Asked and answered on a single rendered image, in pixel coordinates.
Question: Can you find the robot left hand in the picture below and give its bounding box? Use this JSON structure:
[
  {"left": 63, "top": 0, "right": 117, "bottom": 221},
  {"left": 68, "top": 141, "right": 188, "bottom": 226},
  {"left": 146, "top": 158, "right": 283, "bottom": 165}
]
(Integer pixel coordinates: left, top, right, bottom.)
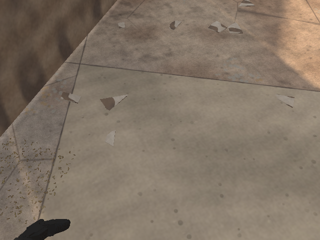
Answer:
[{"left": 14, "top": 219, "right": 71, "bottom": 240}]

